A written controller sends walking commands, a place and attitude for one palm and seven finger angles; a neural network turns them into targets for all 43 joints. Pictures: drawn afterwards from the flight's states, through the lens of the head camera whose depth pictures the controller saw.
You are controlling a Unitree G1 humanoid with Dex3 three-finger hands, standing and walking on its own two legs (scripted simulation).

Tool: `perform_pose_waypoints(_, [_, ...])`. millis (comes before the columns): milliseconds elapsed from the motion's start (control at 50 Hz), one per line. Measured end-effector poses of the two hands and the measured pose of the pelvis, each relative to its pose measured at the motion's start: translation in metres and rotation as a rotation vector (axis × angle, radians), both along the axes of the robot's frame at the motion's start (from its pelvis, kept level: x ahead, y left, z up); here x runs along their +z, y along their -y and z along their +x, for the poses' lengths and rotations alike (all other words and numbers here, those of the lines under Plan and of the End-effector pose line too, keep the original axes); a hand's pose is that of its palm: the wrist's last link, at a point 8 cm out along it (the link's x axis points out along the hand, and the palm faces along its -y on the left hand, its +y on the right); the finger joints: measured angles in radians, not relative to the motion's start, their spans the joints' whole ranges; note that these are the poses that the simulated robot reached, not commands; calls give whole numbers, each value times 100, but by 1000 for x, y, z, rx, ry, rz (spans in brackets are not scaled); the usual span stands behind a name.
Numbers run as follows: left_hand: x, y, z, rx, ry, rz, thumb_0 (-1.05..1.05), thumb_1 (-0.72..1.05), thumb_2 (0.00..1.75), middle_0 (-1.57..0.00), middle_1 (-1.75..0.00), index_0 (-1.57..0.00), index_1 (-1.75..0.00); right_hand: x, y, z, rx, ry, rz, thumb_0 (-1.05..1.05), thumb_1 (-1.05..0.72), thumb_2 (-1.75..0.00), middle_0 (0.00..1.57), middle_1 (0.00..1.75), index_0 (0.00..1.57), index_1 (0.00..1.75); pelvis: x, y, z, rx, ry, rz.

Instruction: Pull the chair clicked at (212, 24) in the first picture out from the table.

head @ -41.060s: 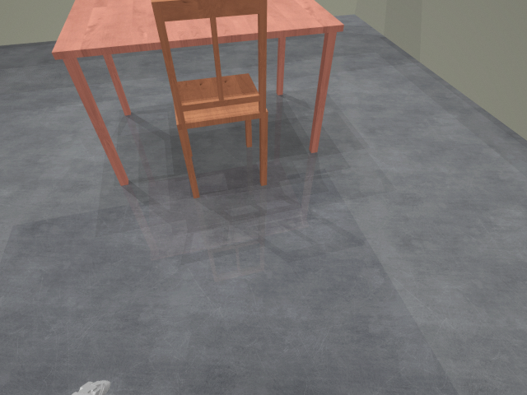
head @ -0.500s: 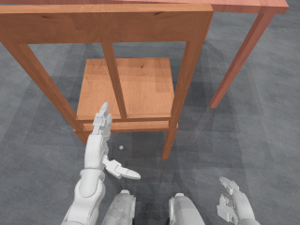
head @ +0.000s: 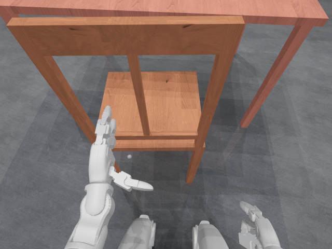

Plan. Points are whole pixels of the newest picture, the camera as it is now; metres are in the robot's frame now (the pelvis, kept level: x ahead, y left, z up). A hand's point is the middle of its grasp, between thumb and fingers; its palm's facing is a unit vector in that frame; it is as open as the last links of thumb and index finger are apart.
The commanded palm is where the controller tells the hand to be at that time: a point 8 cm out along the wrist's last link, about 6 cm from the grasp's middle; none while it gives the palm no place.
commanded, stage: push the fingers through the gap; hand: left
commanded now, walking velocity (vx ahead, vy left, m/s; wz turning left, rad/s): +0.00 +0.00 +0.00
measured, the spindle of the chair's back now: (141, 103) +0.46 +0.09 +0.05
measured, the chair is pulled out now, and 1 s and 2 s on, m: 0.21 0.21 0.21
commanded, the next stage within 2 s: hook a spindle and tug to test in 1.64 s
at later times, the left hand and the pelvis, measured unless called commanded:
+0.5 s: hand (149, 151) +0.34 +0.06 +0.01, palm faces -0.03 -1.00 -0.01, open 17.0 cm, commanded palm +0.33 +0.12 +0.02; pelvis +0.00 -0.01 +0.00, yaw +0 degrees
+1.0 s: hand (149, 127) +0.40 +0.07 +0.02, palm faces +0.01 -1.00 -0.05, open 17.0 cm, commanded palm +0.38 +0.12 +0.02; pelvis -0.01 -0.01 -0.01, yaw -1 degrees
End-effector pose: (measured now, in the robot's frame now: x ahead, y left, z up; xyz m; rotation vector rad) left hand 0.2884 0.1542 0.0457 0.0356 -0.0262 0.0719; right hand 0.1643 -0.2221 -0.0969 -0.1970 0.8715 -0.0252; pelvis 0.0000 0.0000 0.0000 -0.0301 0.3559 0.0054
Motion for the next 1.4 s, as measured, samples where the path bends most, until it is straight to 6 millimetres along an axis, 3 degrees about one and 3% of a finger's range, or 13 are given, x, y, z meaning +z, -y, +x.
perform_pose_waypoints(100, [-41, 50, -8, -196, -196, -72, -1, -50, 30, -5, -8, -5, -8, 3, 3, 0, -21, 13, -19, 1, -90, -90, 20, 30, 20, 30, -1, 0, -1, 4, -14, -2])
perform_pose_waypoints(160, [-40, 64, -6, -222, -161, -61, -2, -50, 30, -6, -8, -5, -8, 3, 8, 0, -42, 32, -40, 1, -90, -90, 20, 30, 20, 30, -4, 2, -2, -7, -22, 4])
perform_pose_waypoints(260, [-13, 36, 18, -40, 24, -16, -2, -50, 30, -7, -8, -6, -8, -8, 13, -5, -36, 6, -31, 1, -90, -90, 20, 30, 20, 30, -9, 6, -4, -13, -25, 13])
perform_pose_waypoints(320, [-12, 23, 30, 9, 24, 15, -2, -50, 30, -7, -8, -6, -8, -16, 14, -11, -21, -38, -14, 1, -90, -90, 20, 30, 20, 29, -11, 9, -5, -10, -28, 14])
perform_pose_waypoints(440, [-33, 39, 33, -117, -131, 0, -2, -49, 30, -6, -8, -4, -7, -16, 21, -24, -50, -90, -18, 1, -90, -90, 20, 30, 20, 30, -5, 11, -4, -7, -27, 11])
perform_pose_waypoints(620, [-14, 30, 54, -57, 4, 0, -2, -50, 30, -6, -8, -4, -7, -16, 38, -34, -67, -102, -63, 1, -90, -90, 20, 30, 20, 30, -6, 14, -3, -9, -35, 14])
perform_pose_waypoints(780, [-31, 40, 69, -96, -97, -5, -2, -50, 30, -6, -8, -5, -7, -17, 39, -43, -98, -131, -56, 1, -90, -90, 20, 30, 20, 29, -6, 12, -4, -17, -41, 16])
perform_pose_waypoints(940, [-15, 33, 84, -53, -9, 6, -2, -50, 30, -6, -8, -5, -8, -21, 34, -54, -94, -160, -45, 1, -90, -90, 20, 30, 20, 29, -6, 11, -5, -21, -46, 18])
perform_pose_waypoints(1120, [-30, 35, 101, -67, -82, -1, -2, -50, 30, -6, -8, -6, -8, -25, 33, -70, -119, -211, -49, 1, -90, -90, 20, 30, 20, 30, -7, 7, -6, -24, -59, 13])
perform_pose_waypoints(1300, [-16, 33, 123, -46, -8, 9, -2, -50, 30, -6, -8, -6, -8, -27, 35, -88, -135, -263, -59, 1, -90, -90, 20, 30, 20, 29, -7, 4, -6, -30, -72, 12])
perform_pose_waypoints(1400, [-23, 34, 123, -56, -64, 5, -1, -50, 30, -6, -8, -6, -8, -25, 33, -96, -148, -290, -47, 1, -90, -90, 20, 30, 20, 29, -5, 3, -4, -36, -74, 14])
